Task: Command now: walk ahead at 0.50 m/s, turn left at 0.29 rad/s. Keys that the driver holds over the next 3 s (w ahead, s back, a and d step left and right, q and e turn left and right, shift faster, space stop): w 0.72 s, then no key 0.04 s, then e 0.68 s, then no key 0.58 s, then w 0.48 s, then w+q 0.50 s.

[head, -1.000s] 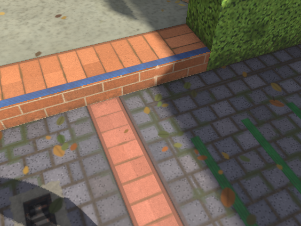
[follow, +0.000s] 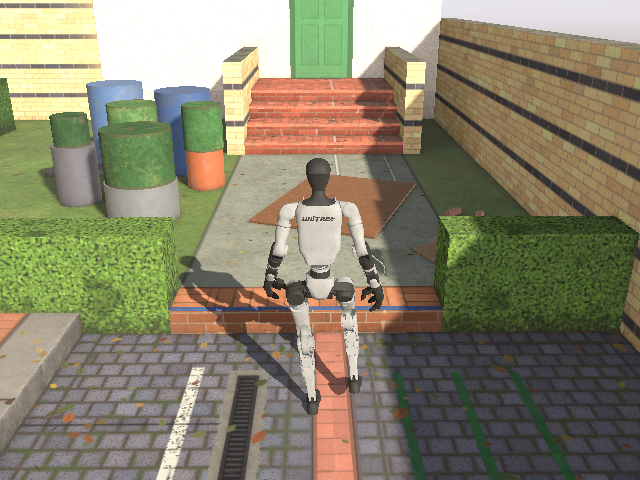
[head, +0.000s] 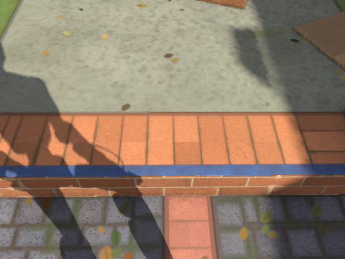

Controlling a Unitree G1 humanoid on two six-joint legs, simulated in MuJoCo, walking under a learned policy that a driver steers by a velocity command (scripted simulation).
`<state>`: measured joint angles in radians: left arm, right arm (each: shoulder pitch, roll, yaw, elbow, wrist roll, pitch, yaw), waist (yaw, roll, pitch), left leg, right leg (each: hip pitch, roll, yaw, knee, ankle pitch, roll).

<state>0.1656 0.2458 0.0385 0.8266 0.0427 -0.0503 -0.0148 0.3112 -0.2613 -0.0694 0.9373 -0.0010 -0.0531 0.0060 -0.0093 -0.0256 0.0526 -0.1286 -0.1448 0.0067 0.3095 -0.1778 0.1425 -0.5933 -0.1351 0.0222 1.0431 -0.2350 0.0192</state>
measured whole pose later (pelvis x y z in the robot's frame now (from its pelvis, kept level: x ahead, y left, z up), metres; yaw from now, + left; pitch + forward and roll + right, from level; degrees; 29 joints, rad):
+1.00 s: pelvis +0.47 -0.02 +0.00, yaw -2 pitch +0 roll -1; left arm 0.26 0.21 0.06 0.96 0.03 0.01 0.01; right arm 0.25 -0.18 -0.02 0.95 -0.03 -0.07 -0.04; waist 0.02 -0.04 0.06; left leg -0.26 0.01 0.15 0.44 -0.17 0.07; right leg -0.54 0.01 -0.02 1.35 -0.39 0.00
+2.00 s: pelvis +0.45 -0.05 +0.00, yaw -24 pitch -2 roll +0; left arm 0.25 0.19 0.03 0.94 0.02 0.01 0.01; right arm 0.26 -0.17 -0.02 0.91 -0.02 -0.01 -0.04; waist 0.02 -0.02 0.02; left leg -0.12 -0.03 0.03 0.39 -0.25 0.04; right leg -0.23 0.07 0.03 0.37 -0.11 -0.05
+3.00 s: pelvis +0.83 -0.14 +0.10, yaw -10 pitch +2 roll +1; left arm 0.17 0.20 0.01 0.73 0.04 -0.08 0.00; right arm 0.29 -0.23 -0.05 0.96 -0.03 -0.03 0.01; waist 0.02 -0.01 -0.03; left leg -0.53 -0.17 0.08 0.93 -0.45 0.17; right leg -0.75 -0.03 0.08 1.76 -0.21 -0.09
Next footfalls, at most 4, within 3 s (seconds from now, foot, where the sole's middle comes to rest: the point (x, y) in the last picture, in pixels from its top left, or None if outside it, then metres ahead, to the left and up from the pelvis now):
0.30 right None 0.35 -0.13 -0.78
0.80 left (159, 237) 0.56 0.06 -0.78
1.32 right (218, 250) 0.51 -0.16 -0.78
1.76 left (168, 250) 0.51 0.03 -0.78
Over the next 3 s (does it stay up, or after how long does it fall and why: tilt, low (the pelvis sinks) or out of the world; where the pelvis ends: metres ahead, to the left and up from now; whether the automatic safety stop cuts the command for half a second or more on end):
stays up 0.83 -0.14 0.10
